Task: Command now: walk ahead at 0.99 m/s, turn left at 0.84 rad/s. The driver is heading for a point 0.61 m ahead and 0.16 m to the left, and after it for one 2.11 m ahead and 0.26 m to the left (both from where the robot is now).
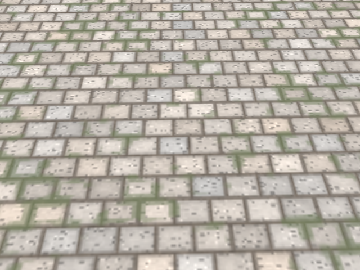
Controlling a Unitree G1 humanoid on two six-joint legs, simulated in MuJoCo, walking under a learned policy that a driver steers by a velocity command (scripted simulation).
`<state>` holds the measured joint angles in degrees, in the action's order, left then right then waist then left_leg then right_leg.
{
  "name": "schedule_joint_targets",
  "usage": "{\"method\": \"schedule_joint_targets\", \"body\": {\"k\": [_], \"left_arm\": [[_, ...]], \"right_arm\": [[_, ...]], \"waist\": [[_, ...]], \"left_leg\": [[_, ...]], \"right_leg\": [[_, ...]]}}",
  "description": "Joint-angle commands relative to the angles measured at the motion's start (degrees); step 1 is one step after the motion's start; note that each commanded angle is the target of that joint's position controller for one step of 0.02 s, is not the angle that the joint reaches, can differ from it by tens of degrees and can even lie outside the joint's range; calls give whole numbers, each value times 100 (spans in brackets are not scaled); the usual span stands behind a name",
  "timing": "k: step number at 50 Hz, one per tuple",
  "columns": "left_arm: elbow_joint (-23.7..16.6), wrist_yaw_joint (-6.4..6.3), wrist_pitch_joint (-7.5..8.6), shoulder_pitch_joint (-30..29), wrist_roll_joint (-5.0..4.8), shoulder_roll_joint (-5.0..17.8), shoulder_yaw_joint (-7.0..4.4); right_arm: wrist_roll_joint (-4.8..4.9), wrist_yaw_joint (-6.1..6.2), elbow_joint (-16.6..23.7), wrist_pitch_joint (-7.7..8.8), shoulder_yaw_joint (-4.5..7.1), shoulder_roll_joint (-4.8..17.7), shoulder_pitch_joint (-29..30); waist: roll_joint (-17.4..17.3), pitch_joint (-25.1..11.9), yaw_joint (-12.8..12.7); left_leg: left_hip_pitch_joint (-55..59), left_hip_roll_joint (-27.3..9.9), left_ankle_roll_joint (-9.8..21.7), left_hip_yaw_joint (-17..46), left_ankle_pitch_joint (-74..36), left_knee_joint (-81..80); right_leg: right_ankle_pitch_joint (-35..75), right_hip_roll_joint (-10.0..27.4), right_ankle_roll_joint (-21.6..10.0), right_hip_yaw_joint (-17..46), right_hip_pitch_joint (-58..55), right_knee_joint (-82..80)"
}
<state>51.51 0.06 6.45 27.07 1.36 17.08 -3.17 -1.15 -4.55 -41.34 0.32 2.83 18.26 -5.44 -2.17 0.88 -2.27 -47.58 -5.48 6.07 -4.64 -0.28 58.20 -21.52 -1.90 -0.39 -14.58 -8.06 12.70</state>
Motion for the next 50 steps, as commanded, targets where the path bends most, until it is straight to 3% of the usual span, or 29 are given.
{"method": "schedule_joint_targets", "body": {"k": [1, 3, 5, 6, 7, 8, 9, 10, 11, 14, 18, 23, 26, 27, 28, 29, 30, 31, 32, 35, 37, 39, 42, 43, 44, 45, 46, 47, 50], "left_arm": [[-424, -83, 149, -652, -12, 476, 5], [-436, -179, 44, -531, 9, 880, -76], [-597, -258, -178, -930, 93, 1261, -198], [-714, -232, -277, -1150, 133, 1296, -221], [-657, -96, -284, -1152, 111, 948, -170], [-1049, -48, -173, -850, 192, 54, 69], [-1584, -65, -47, -770, 17, 302, 114], [-1551, -88, 63, -1140, 42, 586, 120], [-1511, -93, 81, -1264, 37, 627, 118], [-1488, -132, -324, -1239, 215, 538, 143], [-1814, -117, -480, -1811, 96, 254, 253], [-2051, -135, -442, -2611, 3, 254, 363], [-1753, -227, -278, -1685, 18, 668, 240], [-1565, -285, -177, -917, 54, 831, 190], [-1565, -324, -157, -575, 29, 1090, 162], [-1634, -297, -267, -865, 3, 1300, 31], [-1803, -278, -341, -1329, -61, 860, 66], [-1798, -268, -382, -1545, -84, 406, 191], [-1693, -236, -421, -1636, -28, 207, 257], [-1307, -85, -466, -1693, 35, 373, 217], [-1228, -25, -589, -1477, 63, 752, 27], [-1227, 36, -733, -1356, 37, 844, -91], [-1378, 86, -894, -1683, -55, 865, -230], [-1469, 79, -882, -1758, -109, 732, -232], [-1791, 95, -845, -1971, -256, 352, -169], [-1526, 20, -818, -1553, -54, 629, -263], [-1322, 25, -850, -1245, -24, 854, -380], [-1178, 62, -900, -872, -14, 784, -397], [-1185, 170, -1023, -730, -7, 533, -326]], "right_arm": [[8, -128, 431, 55, -148, -77, 401], [35, -85, 345, 54, -119, 109, 97], [58, 29, -79, 37, 62, 543, -1513], [43, 137, -451, 49, 236, 855, -2675], [47, 303, -582, 46, 374, 1036, -2718], [-10, 342, -480, 11, 443, 1540, -2162], [-53, 349, -167, -11, 567, 1877, -2052], [-24, 395, -32, 3, 533, 1543, -1793], [21, 426, -88, 24, 452, 1229, -1504], [152, 455, -59, 186, 300, 842, -1148], [98, 441, -99, 210, 372, 965, -1268], [109, 530, -98, -76, 415, 840, -1609], [31, 563, 172, -65, 458, 941, -1100], [117, 529, 292, 1, 413, 794, -940], [142, 553, 381, 33, 256, 139, -1461], [127, 558, 404, 6, 277, 365, -2532], [-91, 563, 39, -100, 292, 645, -2455], [-115, 510, 69, -151, 271, 665, -1842], [-85, 472, 115, -199, 235, 544, -1496], [-64, 401, 103, -401, 35, 206, -1515], [-11, 482, 173, -446, -17, 250, -1280], [33, 530, 199, -472, -56, 298, -1161], [-15, 585, 67, -352, -56, 399, -1706], [-115, 654, 6, -285, 29, 744, -2040], [-141, 737, 124, -262, 224, 1418, -1865], [-166, 779, 414, -273, 146, 1133, -474], [-125, 801, 620, -213, -37, 524, -38], [-113, 803, 648, -147, -132, 204, 272], [-66, 801, 676, -36, -128, 180, 104]], "waist": [[361, 814, 397], [648, 388, 651], [930, -523, 1532], [756, -1021, 1984], [-115, -713, 1763], [-1409, -369, 790], [-1125, -1757, 781], [30, -1149, 722], [611, -328, 392], [1047, 154, -116], [567, -346, 43], [-69, -478, 615], [-267, -577, 121], [-57, -814, -258], [1126, -1506, -61], [2031, -2513, 525], [997, -2187, 482], [554, -1525, 375], [383, -1221, 369], [966, -728, 609], [1240, -592, 469], [1308, -505, 436], [1444, -293, 805], [1161, -265, 908], [-915, -304, 926], [-908, 318, 449], [-288, 252, 107], [-95, 181, -218], [-370, -66, -127]], "left_leg": [[1154, 301, 264, -542, -525, -1170], [1818, 750, 436, -819, -188, -1438], [3492, 1084, 652, -666, 566, -1400], [4817, 1168, 829, -293, 1014, -1742], [5479, 966, 976, 273, 1019, -2348], [6193, -59, 1381, 2228, -1809, -1871], [7166, -870, 2350, 4500, -641, -3266], [6496, -999, 2106, 4773, -208, -4022], [5393, -823, 1849, 4237, -659, -4110], [3331, -178, 1401, 2711, -3044, -4067], [3115, 736, 783, 1878, -4404, -3502], [3554, 1106, 38, 2286, -2991, -2866], [3531, 1104, -255, 2854, -2175, -1775], [3198, 1308, -432, 2592, -1411, -680], [2535, 1844, -516, 1550, 3414, 1029], [1957, 1957, -637, 1246, 4145, 2017], [1870, 1574, -623, 1405, 3475, 2372], [1925, 1534, -681, 1353, 3070, 2270], [2022, 1469, -720, 1387, 2975, 1907], [2896, 1271, -728, 869, 3043, -25], [3026, 1331, -676, 516, 3456, -874], [3358, 1349, -498, 586, 3067, -1615], [4738, 1416, -127, 464, 2031, -3455], [5596, 937, 65, 819, 2328, -4149], [5208, -908, 667, 2921, 3766, -4919], [3729, -1855, 971, 3271, 2785, -5056], [3158, -1506, 965, 2575, 1640, -4820], [3016, -1042, 710, 1833, 638, -4562], [3867, -640, 542, 741, -1341, -4042]], "right_leg": [[5107, 1226, -76, -263, 1191, -673], [7667, 1396, 2, -297, 495, 230], [8828, 1627, -65, -124, 486, 2320], [8073, 1625, -197, 64, 1061, 4037], [3451, 776, -93, 86, 2203, 6252], [-970, -78, 193, 550, 4513, 8436], [-819, -141, 207, 1758, 5524, 8880], [-362, 168, 174, 1974, 5734, 8316], [-76, 378, 191, 1940, 5455, 7669], [-145, 808, 503, 1827, 4183, 6318], [1042, 484, 476, 1459, 3636, 4433], [2121, -157, 294, 1465, 3261, 2537], [2319, -241, 92, 1849, 2143, 1452], [3254, 332, -93, 2184, 1153, 993], [6183, 2142, -517, 3487, 58, 1526], [6737, 3206, -1669, 5628, -319, 1338], [5418, 2760, -1770, 5574, 271, 1171], [4589, 2190, -1569, 4609, 997, 1008], [3830, 1751, -1292, 4030, 1436, 862], [2877, 844, -776, 3072, 2417, 544], [2348, 723, -878, 3380, 2421, 306], [1201, 767, -853, 3784, 2614, 22], [-156, 358, -220, 3749, 3628, -425], [-455, -74, 324, 3284, 4419, -159], [-834, -784, 552, 2168, 5007, 1892], [-822, -452, 394, 1920, 4922, 3569], [-605, -232, 322, 1933, 4179, 4548], [-309, -224, 262, 1851, 3901, 5141], [3, -7, 331, 1489, 4271, 5602]]}}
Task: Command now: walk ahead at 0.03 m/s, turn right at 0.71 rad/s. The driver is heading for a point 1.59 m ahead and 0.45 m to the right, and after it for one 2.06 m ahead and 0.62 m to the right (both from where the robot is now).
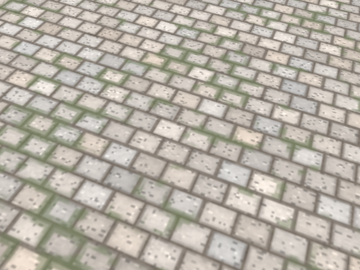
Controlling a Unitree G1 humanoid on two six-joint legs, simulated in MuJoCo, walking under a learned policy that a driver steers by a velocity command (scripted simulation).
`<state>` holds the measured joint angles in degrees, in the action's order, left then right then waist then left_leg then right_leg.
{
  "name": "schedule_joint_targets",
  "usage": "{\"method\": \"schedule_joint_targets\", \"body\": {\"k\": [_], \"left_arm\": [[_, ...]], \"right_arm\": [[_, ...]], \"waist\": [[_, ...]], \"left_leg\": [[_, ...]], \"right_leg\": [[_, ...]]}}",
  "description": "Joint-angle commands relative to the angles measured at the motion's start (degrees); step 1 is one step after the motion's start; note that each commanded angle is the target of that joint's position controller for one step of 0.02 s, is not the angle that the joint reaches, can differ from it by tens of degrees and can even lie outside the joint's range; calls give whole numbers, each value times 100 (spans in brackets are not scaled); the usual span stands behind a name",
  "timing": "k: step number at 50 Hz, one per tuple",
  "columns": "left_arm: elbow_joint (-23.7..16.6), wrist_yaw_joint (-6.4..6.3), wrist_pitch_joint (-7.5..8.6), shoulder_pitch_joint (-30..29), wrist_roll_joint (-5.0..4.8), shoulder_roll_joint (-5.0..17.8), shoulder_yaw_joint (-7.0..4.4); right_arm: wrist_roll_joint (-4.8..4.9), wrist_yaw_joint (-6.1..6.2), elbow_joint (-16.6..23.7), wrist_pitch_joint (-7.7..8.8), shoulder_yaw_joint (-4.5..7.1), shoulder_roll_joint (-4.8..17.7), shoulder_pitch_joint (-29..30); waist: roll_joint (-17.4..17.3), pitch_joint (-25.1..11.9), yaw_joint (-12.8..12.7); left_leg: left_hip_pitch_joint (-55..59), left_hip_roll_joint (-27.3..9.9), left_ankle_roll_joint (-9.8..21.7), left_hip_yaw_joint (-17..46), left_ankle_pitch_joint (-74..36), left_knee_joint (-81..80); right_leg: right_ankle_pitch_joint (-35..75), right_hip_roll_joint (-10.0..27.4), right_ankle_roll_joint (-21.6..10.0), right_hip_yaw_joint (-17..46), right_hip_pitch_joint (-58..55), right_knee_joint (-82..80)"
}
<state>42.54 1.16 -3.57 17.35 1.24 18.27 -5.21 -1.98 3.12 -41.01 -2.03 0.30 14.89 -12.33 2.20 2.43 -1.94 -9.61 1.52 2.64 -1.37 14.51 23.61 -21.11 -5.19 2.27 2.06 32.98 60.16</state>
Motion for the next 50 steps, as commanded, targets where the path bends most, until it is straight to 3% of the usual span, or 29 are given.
{"method": "schedule_joint_targets", "body": {"k": [1, 3, 5, 8, 10, 11, 12, 13, 14, 15, 16, 17, 18, 21, 25, 30, 31, 32, 33, 34, 35, 36, 37, 38, 40, 42, 44, 47, 50], "left_arm": [[-418, 111, -32, -33, -25, 350, -86], [-648, 211, -56, -503, -52, 227, -12], [-820, 270, -80, -710, -71, 139, 43], [-953, 235, -82, -758, -106, 228, 22], [-946, 174, -37, -536, -50, 266, -11], [-810, 93, 44, -87, 23, 375, -57], [-794, 2, 123, 285, 81, 1185, -250], [-825, 8, 157, 624, -85, 1952, -442], [-753, 1, 138, 812, -182, 1603, -419], [-777, -48, 90, 372, -150, 1319, -316], [-870, -97, 20, -212, -114, 1057, -232], [-973, -137, -12, -581, -151, 909, -181], [-1018, -137, -26, -709, -128, 845, -155], [-926, -86, 5, -500, -95, 1011, -219], [-890, -86, -5, -324, -42, 1105, -267], [-802, -100, 31, -498, 32, 693, -56], [-759, -119, 34, -552, 11, 593, 7], [-724, -159, 42, -685, -43, 411, 112], [-625, -200, 76, -534, -23, 149, 241], [-550, -215, 101, -75, 71, -1, 282], [-562, -248, 41, 50, 22, 410, 165], [-510, -292, 35, -218, 30, 660, 110], [-547, -284, 68, -497, 4, 699, 87], [-563, -256, 100, -658, -22, 665, 88], [-585, -194, 108, -659, -14, 497, 125], [-598, -216, 114, -717, -25, 338, 174], [-641, -256, 119, -860, -43, 264, 207], [-708, -299, 167, -994, -79, 249, 240], [-641, -346, 254, -734, -114, 316, 240]], "right_arm": [[24, 23, 590, 190, 153, 550, 521], [28, 2, 456, 167, 236, 697, 35], [17, -58, 389, 165, 326, 877, -151], [44, -171, 355, 182, 422, 1057, -168], [158, -215, 339, 201, 468, 1083, -119], [197, -240, 288, 213, 493, 1075, -215], [166, -259, 473, 218, 445, 892, -378], [27, -240, 988, 140, 288, 456, 184], [-38, -206, 921, 87, 308, 670, 472], [58, -213, 855, 95, 304, 653, 450], [88, -213, 759, 129, 319, 704, 412], [26, -209, 744, 125, 354, 803, 371], [-31, -223, 633, 97, 358, 826, 197], [15, -255, 610, 44, 307, 710, 138], [37, -230, 718, 59, 255, 701, 455], [142, -181, 518, 115, 225, 671, 88], [155, -185, 483, 119, 205, 606, -5], [136, -192, 404, 137, 152, 435, -166], [81, -183, 397, 176, 70, 290, -53], [-9, -161, 479, 229, 95, 691, 142], [42, -225, 504, 209, 206, 1167, 323], [88, -314, 409, 189, 281, 1188, 166], [111, -363, 321, 171, 335, 1237, -17], [112, -369, 256, 137, 398, 1290, -194], [176, -333, 212, 105, 493, 1296, -266], [189, -345, 260, 67, 556, 1192, -185], [176, -367, 273, 29, 609, 1112, -227], [137, -383, 253, -25, 715, 1157, -346], [109, -422, 314, -71, 791, 1226, -124]], "waist": [[-842, -213, 29], [-970, -270, 359], [-1163, -335, 491], [-1348, -432, 478], [-1201, -496, 249], [-681, -697, -45], [616, -886, -138], [1604, -1107, -287], [594, -1156, -518], [445, -711, -269], [288, -304, 1], [423, -221, 142], [468, -344, 202], [255, -545, 159], [460, -492, -30], [646, -731, -3], [599, -713, 71], [455, -678, 254], [164, -619, 228], [-974, -574, -92], [-1316, -398, -227], [-1300, -206, -38], [-1333, -98, 117], [-1261, -142, 219], [-1116, -262, 179], [-969, -437, 167], [-1031, -548, 247], [-1136, -661, 366], [-1205, -736, 267]], "left_leg": [[448, -1363, 893, 320, -3041, -472], [1029, -1491, 883, 236, -3231, -259], [1030, -1622, 812, 58, -3332, -57], [770, -1735, 612, -224, -3551, 380], [475, -1736, 344, -501, -3363, 1107], [-52, -1580, 22, -798, -2866, 2027], [-1635, -1111, -399, -1017, -392, 3548], [-2980, -109, -663, -341, 2655, 4308], [-3090, -401, -651, 359, 2418, 4804], [-3119, -463, -611, 430, 1851, 4742], [-3000, -579, -604, 467, 1250, 4317], [-2811, -553, -633, 417, 928, 4082], [-2561, -448, -664, 342, 735, 4058], [-2363, -255, -680, 361, 631, 3533], [-2343, -48, -584, 546, 538, 2767], [-1033, -69, -331, 215, 595, 1876], [-670, -101, -259, 189, 442, 1443], [-42, -168, -170, 203, -90, 534], [447, -358, -96, 638, -568, -369], [518, -1372, 87, 2184, -848, -904], [-194, -1934, 781, 2995, -1384, -869], [-382, -1775, 957, 3185, -1234, -893], [-289, -1518, 898, 3059, -1102, -831], [-63, -1339, 840, 2981, -1018, -765], [175, -1087, 782, 2802, -1352, -607], [256, -859, 765, 2674, -1473, -506], [318, -745, 804, 2769, -1297, -497], [325, -726, 855, 3168, -900, -507], [-86, -613, 680, 3450, -760, -496]], "right_leg": [[17, 411, 112, -245, 360, 495], [-58, 522, 155, -330, 407, -325], [-265, 536, 66, -502, -82, -1097], [-326, 347, -124, -886, -853, -1932], [135, 235, -277, -933, -1463, -2829], [977, 226, -418, -604, -2303, -3608], [2630, 1472, -800, 1337, -3462, -3942], [5323, 2747, -1965, 3331, -3665, -3813], [4869, 2557, -2173, 2803, -3812, -3750], [4067, 2201, -2022, 2308, -3348, -3800], [3317, 1719, -1692, 1873, -2821, -3935], [3106, 1420, -1503, 1706, -2523, -3987], [3280, 1242, -1457, 1575, -2360, -3956], [3009, 1134, -1444, 1784, -2282, -3886], [2014, 1100, -1472, 2482, -2270, -3871], [3307, 1186, -1275, 2204, -1994, -3522], [3228, 1207, -1204, 2208, -1899, -3488], [2678, 1127, -1030, 2124, -1650, -3454], [1729, 956, -739, 1965, -1456, -3470], [293, 429, -481, 1275, -1327, -2600], [-593, -68, -352, 571, -1443, -2669], [-607, 46, -319, 393, -1504, -2468], [-572, -37, -313, 302, -1316, -2208], [-650, -96, -261, 266, -1054, -1755], [-634, -44, -142, 303, -690, -1090], [-521, -29, -41, 254, -591, -941], [-501, -34, 14, 221, -551, -1110], [-494, -57, -42, 286, -690, -1630], [-319, -174, -194, 300, -1405, -2432]]}}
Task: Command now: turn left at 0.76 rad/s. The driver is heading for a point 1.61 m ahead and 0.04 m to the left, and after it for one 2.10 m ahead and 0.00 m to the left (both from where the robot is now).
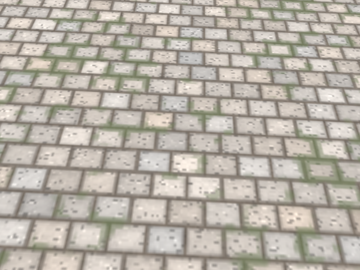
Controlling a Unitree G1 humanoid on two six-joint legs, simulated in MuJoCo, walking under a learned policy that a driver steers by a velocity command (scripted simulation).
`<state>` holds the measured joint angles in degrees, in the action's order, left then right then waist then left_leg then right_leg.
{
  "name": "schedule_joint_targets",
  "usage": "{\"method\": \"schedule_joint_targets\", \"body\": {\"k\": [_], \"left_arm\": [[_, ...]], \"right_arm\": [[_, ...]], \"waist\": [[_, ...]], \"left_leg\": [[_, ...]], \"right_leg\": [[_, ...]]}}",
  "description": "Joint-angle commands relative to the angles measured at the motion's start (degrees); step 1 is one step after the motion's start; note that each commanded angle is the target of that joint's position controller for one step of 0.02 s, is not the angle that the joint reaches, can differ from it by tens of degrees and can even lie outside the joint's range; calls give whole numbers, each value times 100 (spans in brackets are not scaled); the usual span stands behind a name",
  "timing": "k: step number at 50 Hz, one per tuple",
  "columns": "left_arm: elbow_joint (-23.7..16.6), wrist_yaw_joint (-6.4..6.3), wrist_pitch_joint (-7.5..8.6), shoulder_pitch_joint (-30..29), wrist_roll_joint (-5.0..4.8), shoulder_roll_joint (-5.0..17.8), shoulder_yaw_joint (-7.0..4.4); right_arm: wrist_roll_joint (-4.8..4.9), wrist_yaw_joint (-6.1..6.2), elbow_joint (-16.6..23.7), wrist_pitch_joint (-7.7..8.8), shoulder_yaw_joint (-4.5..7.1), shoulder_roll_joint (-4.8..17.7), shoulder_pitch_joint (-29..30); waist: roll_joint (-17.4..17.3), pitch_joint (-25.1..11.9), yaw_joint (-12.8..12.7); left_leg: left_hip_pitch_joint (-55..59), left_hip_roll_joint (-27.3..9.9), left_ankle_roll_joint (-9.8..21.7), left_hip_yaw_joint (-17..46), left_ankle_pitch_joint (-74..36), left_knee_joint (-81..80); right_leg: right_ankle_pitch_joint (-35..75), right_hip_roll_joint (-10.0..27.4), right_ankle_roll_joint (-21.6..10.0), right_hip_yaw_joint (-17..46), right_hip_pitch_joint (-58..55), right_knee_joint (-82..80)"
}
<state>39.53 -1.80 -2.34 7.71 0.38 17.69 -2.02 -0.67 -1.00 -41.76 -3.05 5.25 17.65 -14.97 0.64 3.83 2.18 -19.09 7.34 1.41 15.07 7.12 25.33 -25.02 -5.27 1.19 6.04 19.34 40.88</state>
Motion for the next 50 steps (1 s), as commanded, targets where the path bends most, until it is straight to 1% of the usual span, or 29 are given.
{"method": "schedule_joint_targets", "body": {"k": [1, 2, 3, 4, 5, 6, 7, 8, 11, 16, 19, 22, 23, 24, 25, 26, 27, 28, 31, 33, 37, 42, 43, 44, 45, 46, 47, 48, 50], "left_arm": [[-277, -77, 157, 437, -35, 390, -85], [-188, -123, 188, 723, -23, 408, -98], [-134, -189, 225, 883, 20, 670, -166], [-291, -226, 215, 687, 83, 1314, -290], [-457, -185, 185, 22, 190, 1418, -289], [-462, -149, 183, -7, 202, 936, -170], [-469, -127, 202, -168, 167, 596, -68], [-497, -118, 219, -247, 144, 508, -32], [-473, -122, 226, 111, 142, 517, -42], [-224, -72, 219, 1005, 144, 712, -174], [-84, 43, 279, 953, 129, 762, -193], [82, 152, 289, 719, 75, 541, -80], [159, 188, 282, 646, 4, 437, -27], [211, 211, 293, 766, -71, 515, -54], [77, 245, 322, 968, -86, 288, 8], [19, 242, 267, 1117, -116, 37, 63], [109, 207, 152, 903, -59, 480, -71], [115, 213, 86, 844, -68, 592, -174], [277, 262, -87, 1137, 35, 498, -283], [246, 308, -141, 1098, 31, 378, -285], [-87, 454, -197, 675, 25, 149, -234], [-327, 508, -181, 682, -15, 248, -309], [-288, 484, -137, 862, 20, 269, -332], [-169, 402, -46, 1236, 114, 573, -427], [-157, 324, 26, 1736, 50, 1656, -693], [-147, 348, 31, 2089, 22, 1697, -754], [-126, 345, -20, 1849, 76, 1392, -656], [-217, 319, -76, 1359, 33, 1143, -560], [-363, 267, 1, 902, 10, 948, -472]], "right_arm": [[-16, -23, 429, 17, 306, 954, 306], [19, -20, 475, 8, 302, 931, 508], [58, 3, 523, 26, 254, 758, 533], [116, 27, 601, 50, 164, 345, 195], [-66, 89, 503, 69, 239, 683, 133], [-132, 69, 464, 60, 319, 1004, 286], [-135, 10, 361, 31, 318, 916, 146], [-134, -57, 274, -26, 289, 806, -59], [-29, -216, 304, -115, 192, 698, 21], [-2, -286, 661, -164, 29, 468, 802], [46, -187, 638, -155, -88, 237, 749], [53, 8, 417, -138, -215, 43, 563], [-5, 81, 273, -106, -263, -55, 359], [-134, 165, 193, -34, -235, 184, 174], [-260, 249, 186, 43, -170, 639, -157], [-68, 308, 217, 45, -59, 1107, 321], [-7, 301, 268, 67, -66, 853, 366], [-11, 305, 294, 88, -111, 733, 434], [-39, 391, 375, 75, -226, 393, 937], [-84, 406, 404, 82, -240, 314, 984], [-116, 373, 345, 166, -176, 423, 910], [-69, 205, 315, 240, -28, 710, 846], [-18, 171, 290, 227, -8, 711, 821], [-8, 113, 228, 209, -7, 612, 585], [-96, 60, 750, 160, -170, 93, 836], [-275, 84, 939, 119, -175, 291, 1390], [-246, 47, 955, 155, -136, 453, 1603], [-143, 7, 895, 241, -72, 651, 1576], [-252, -47, 587, 352, -55, 673, 1113]], "waist": [[-1067, -869, -260], [-1024, -817, -460], [-682, -767, -505], [772, -872, -295], [931, -389, -192], [457, -263, -126], [310, -194, 19], [442, -230, 101], [653, -331, -107], [785, -436, -609], [845, -587, -483], [1039, -606, -300], [906, -575, -107], [700, -684, -58], [-122, -1238, -76], [-1378, -972, -273], [-1207, -918, 11], [-1113, -708, 11], [-965, -323, -333], [-941, -303, -309], [-1023, -283, -190], [-919, -531, -282], [-624, -576, -439], [328, -619, -621], [2032, -656, -625], [1329, -925, -1020], [952, -383, -936], [819, 64, -697], [744, -15, -419]], "left_leg": [[550, -1091, 655, 1817, 156, -660], [93, -884, 403, 1736, 608, -603], [-565, -496, 43, 1436, 1531, -334], [-1321, 254, -278, 318, 2433, 1114], [-1722, 310, -364, -599, 2400, 2371], [-1422, -211, -355, -690, 2089, 3091], [-1274, -241, -315, -752, 1799, 3535], [-1283, -290, -316, -839, 1597, 3957], [-1584, -482, -452, -1230, 1454, 4197], [-1657, -672, -524, -1462, 1719, 3242], [-707, -423, -310, -1457, 2050, 2316], [358, -347, -137, -1636, 1554, 690], [1015, -402, -83, -1691, 602, -461], [1938, -732, -16, -1420, -444, -1046], [3037, -2014, 184, -374, -1617, -833], [2412, -2812, 896, -60, -3276, -371], [2179, -2826, 1240, -232, -3273, -270], [2013, -2786, 1331, -433, -3232, -372], [1320, -2323, 994, -1341, -2519, -587], [1240, -2269, 951, -1604, -1983, -640], [1150, -2439, 890, -1870, -1283, -555], [1017, -2741, 560, -2113, -986, 132], [718, -2633, 302, -2347, -514, 642], [100, -2226, -63, -2666, 530, 1847], [-1812, -1047, -528, -2853, 3438, 3487], [-2340, -829, -422, -1414, 3382, 4014], [-2747, -991, -296, -1195, 2754, 4094], [-2713, -1086, -247, -1244, 2020, 3874], [-2137, -1108, -342, -1328, 1125, 3488]], "right_leg": [[234, -206, -151, -126, -491, -977], [677, -177, -210, -163, -1108, -1752], [759, 348, -329, 213, -1770, -2506], [-463, 1989, -745, 1942, -2140, -3171], [-219, 2770, -1184, 2598, -1174, -3341], [676, 2591, -1306, 2006, -812, -3071], [1488, 2166, -1191, 1300, -671, -2844], [2100, 1860, -1079, 738, -798, -2679], [3625, 1676, -1071, -96, -1414, -2295], [4645, 2031, -1277, -283, -2202, -1999], [4985, 1990, -1325, -340, -1812, -1776], [5100, 1729, -1220, -252, -1428, -1609], [4968, 1581, -1024, -241, -1171, -1477], [4553, 1509, -755, -192, -651, -1363], [2642, 1340, -469, -258, 21, -924], [-30, 651, -307, -816, 347, -664], [-898, 568, -273, -711, 392, 480], [-1028, 448, -259, -646, 771, 1399], [-425, 554, -42, -643, 795, 2161], [-176, 576, 93, -788, 815, 2080], [76, 758, 44, -940, 536, 984], [257, 631, -256, -1270, -260, -207], [745, 548, -343, -1207, -720, -814], [1384, 789, -512, -320, -1333, -1722], [1393, 2337, -1352, 2516, -2032, -2284], [-600, 2524, -1983, 3466, -2031, -2840], [-2820, 2404, -1979, 3282, -1784, -3174], [-2931, 2166, -1744, 2925, -1360, -3324], [-1782, 1574, -1447, 2173, -1134, -3298]]}}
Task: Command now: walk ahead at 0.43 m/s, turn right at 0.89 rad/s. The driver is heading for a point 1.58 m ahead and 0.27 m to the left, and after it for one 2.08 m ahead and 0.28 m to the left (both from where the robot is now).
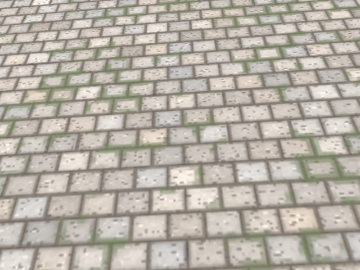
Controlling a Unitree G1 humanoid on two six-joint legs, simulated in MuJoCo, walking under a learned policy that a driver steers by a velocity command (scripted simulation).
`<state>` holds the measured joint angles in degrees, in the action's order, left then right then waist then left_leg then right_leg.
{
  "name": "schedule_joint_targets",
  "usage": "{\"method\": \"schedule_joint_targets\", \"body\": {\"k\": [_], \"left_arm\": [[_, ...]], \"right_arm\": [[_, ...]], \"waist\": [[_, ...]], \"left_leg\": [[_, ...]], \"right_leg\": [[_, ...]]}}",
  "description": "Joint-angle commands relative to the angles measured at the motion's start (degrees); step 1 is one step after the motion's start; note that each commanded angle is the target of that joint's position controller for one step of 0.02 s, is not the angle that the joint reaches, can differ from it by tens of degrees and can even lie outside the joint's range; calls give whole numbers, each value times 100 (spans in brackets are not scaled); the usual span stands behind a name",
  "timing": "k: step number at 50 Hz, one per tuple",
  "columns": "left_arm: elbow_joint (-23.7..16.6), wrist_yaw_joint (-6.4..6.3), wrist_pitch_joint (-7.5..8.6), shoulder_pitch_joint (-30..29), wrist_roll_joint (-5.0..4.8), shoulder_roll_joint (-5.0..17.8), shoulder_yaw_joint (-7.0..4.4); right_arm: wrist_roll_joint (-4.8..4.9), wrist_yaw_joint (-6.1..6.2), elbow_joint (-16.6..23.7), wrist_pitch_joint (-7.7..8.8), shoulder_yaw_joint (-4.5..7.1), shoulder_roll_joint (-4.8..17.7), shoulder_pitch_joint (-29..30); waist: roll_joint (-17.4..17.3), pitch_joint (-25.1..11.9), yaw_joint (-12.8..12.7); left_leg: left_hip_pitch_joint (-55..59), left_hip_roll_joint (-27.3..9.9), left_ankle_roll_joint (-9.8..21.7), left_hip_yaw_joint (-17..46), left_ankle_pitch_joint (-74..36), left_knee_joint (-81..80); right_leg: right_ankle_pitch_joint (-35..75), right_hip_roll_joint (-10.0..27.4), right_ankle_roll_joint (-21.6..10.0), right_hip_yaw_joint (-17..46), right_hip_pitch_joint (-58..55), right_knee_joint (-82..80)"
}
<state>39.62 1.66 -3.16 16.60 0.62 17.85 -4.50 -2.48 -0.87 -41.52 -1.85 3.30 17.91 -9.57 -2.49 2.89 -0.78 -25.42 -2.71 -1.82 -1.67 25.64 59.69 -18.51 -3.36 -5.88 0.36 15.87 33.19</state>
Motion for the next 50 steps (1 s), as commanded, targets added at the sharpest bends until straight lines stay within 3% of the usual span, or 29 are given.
{"method": "schedule_joint_targets", "body": {"k": [1, 3, 6, 9, 15, 18, 20, 21, 23, 24, 25, 26, 27, 28, 29, 30, 31, 33, 35, 37, 40, 43, 44, 45, 46, 47, 48, 49, 50], "left_arm": [[-355, -66, 161, 51, -2, 902, -204], [-258, -32, 304, 261, -19, 961, -223], [-91, -46, 488, 511, -39, 754, -125], [12, -46, 633, 739, 2, 792, -100], [249, -179, 835, 904, 140, 876, -76], [358, -197, 923, 706, 168, 786, -23], [502, -195, 958, 714, 202, 719, 22], [534, -195, 969, 585, 213, 748, 37], [598, -241, 916, 690, 268, 1003, -6], [562, -279, 836, 571, 297, 1151, -49], [465, -305, 829, 395, 249, 1139, -22], [164, -161, 929, 432, 135, 396, 197], [-72, -63, 1079, 150, 196, 343, 249], [-273, -72, 1145, -482, 221, 589, 234], [-302, -73, 1202, -554, 220, 597, 295], [-308, -79, 1178, -582, 275, 504, 342], [-325, -87, 1074, -485, 365, 446, 374], [-346, -55, 821, -409, 441, 386, 412], [-652, -10, 701, -1052, 419, 328, 467], [-938, 61, 722, -1753, 312, 234, 532], [-1059, 84, 765, -2155, 187, 138, 579], [-1021, -14, 789, -1933, 146, 388, 496], [-847, -69, 795, -1435, 143, 562, 414], [-605, -150, 817, -600, 112, 824, 284], [-243, -267, 813, 622, 75, 984, 166], [41, -409, 813, 1807, 159, 1278, 20], [121, -356, 825, 1560, 288, 1868, -131], [29, -201, 785, 997, 204, 1420, -143], [23, -148, 814, 544, 137, 922, -57]], "right_arm": [[-107, -87, 474, 242, 121, 574, 468], [-83, -113, 443, 239, 82, 452, 460], [-34, -147, 332, 228, 43, 376, 381], [33, -161, 390, 254, 44, 454, 771], [124, -320, 556, 326, 78, 524, 1036], [73, -409, 664, 355, 31, 502, 1096], [50, -445, 804, 344, -73, 340, 1262], [65, -427, 820, 335, -115, 265, 1119], [97, -345, 651, 321, -44, 443, 271], [117, -295, 336, 342, 62, 653, -917], [56, -221, -18, 374, 229, 1007, -2174], [37, -105, -99, 347, 455, 1727, -2383], [162, -130, -21, 351, 435, 1750, -2029], [185, -108, -62, 355, 460, 1634, -1822], [209, -64, -112, 381, 428, 1398, -1773], [196, -22, -111, 402, 381, 1203, -1573], [199, 4, -119, 426, 295, 992, -1346], [232, 8, -92, 524, 210, 803, -1258], [278, 11, -101, 612, 205, 841, -1303], [275, 33, -127, 631, 229, 862, -1379], [340, 27, -266, 639, 298, 978, -1669], [349, 91, -281, 649, 366, 1173, -1537], [311, 116, -342, 677, 377, 1278, -1560], [206, 106, -400, 705, 383, 1409, -1513], [96, 95, -414, 723, 373, 1395, -1218], [-2, 125, -372, 777, 260, 910, -1069], [378, 29, -93, 799, 31, 9, -2043], [210, 59, -237, 782, -46, 370, -1863], [112, 20, -157, 762, -36, 530, -1059]], "waist": [[888, -71, -105], [655, -181, -113], [931, -148, -171], [1002, 74, -402], [678, 607, -451], [620, 714, -345], [562, 780, -348], [558, 647, -205], [881, -253, 209], [986, -898, 770], [619, -1469, 1400], [-881, -1700, 1098], [-1105, -1926, 784], [-526, -1224, 837], [155, -861, 652], [535, -512, 409], [558, -246, 125], [362, 12, -77], [344, 381, -9], [224, 583, 184], [-24, 255, 504], [-44, -156, 364], [-48, -578, 170], [-103, -1091, -257], [-63, -1512, -975], [306, -1964, -1406], [3030, -2760, -439], [2015, -2354, -488], [1031, -1531, -484]], "left_leg": [[-1358, -51, -56, 319, -1016, 20], [-1406, 18, -135, 308, -1277, -250], [-1642, -73, -212, 115, -1818, -876], [-1868, -169, -170, 47, -2150, -1347], [-2811, 79, 257, 684, -2190, -1302], [-2666, 13, 523, 332, -2168, -1408], [-2228, 12, 765, -155, -1953, -1681], [-1603, 175, 953, -435, -1748, -1942], [-201, 813, 1204, -932, -1162, -1759], [967, 1108, 1322, -944, -771, -1745], [2752, 1019, 1503, -340, -612, -2185], [4103, -432, 2150, 2471, 1421, -3034], [4482, -1113, 2518, 5417, 1815, -4307], [4251, -1039, 2355, 5104, 1117, -4459], [3540, -955, 2195, 4361, 343, -4469], [2759, -723, 2040, 3754, -104, -4532], [2094, -435, 1953, 3251, -429, -4617], [1368, -111, 2051, 2795, -748, -4774], [698, 129, 2020, 2441, -1164, -5126], [413, 317, 1877, 2287, -2059, -5249], [879, 308, 1552, 2275, -3811, -5092], [1658, 207, 1248, 2389, -5110, -4467], [2091, 142, 1147, 2324, -6115, -3961], [2378, 23, 1060, 2255, -6789, -3015], [2151, 127, 984, 1990, -6670, -1633], [1264, 382, 953, 1612, -5199, 370], [-533, 1507, 554, 1044, -289, 2609], [-1430, 1097, 735, 1121, -261, 2834], [-1636, 753, 754, 1163, -669, 2608]], "right_leg": [[-2020, 1238, -693, 2536, -822, -2477], [-1638, 1085, -726, 2408, -965, -2390], [-1233, 1125, -706, 2068, -1238, -2576], [-1154, 1322, -657, 1936, -1441, -2793], [-726, 1852, -482, 1194, -2234, -3079], [-18, 1803, -338, 516, -2279, -3239], [1340, 1753, -314, 29, -2206, -3233], [3051, 1653, -217, -350, -2092, -2902], [7302, 1697, -92, -757, -2321, -1215], [8129, 1689, -37, -852, -2063, 350], [7238, 1490, 87, -882, -882, 2286], [2588, 469, 393, -765, 1338, 4691], [-406, -235, 388, 281, 2733, 5594], [69, 146, 311, 695, 3368, 5687], [449, 486, 311, 685, 3165, 5162], [470, 707, 357, 592, 2862, 4598], [345, 824, 460, 540, 2576, 4285], [11, 961, 649, 416, 2400, 3791], [316, 983, 800, 62, 2355, 2911], [1243, 844, 909, -143, 2098, 1764], [2425, 502, 813, -255, 1352, 509], [2383, 255, 664, -77, 443, -282], [2140, 94, 579, -148, -96, -288], [1713, 29, 462, -201, -825, -147], [1470, 218, 356, -298, -1828, -219], [-123, 933, 183, 472, -2981, 119], [-862, 2670, -862, 4452, -4157, -1063], [-1666, 2436, -1160, 5382, -3867, -1535], [-1428, 2144, -1150, 4431, -3104, -1538]]}}
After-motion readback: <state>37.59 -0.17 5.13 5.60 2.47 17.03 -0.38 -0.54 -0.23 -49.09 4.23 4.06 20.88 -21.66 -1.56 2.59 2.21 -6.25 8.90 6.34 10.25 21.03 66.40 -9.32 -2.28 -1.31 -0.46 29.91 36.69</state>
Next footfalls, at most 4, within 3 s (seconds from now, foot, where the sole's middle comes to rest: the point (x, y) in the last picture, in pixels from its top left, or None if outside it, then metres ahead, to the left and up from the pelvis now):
0.50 left None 0.45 0.13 -0.77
0.94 right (180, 162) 0.94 0.10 -0.77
1.32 left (109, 127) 1.15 0.45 -0.77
1.74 right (147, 67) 1.60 0.30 -0.77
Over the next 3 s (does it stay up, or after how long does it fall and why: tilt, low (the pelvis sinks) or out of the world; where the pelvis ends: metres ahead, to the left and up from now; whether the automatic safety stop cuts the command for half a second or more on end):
stays up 2.21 0.24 0.00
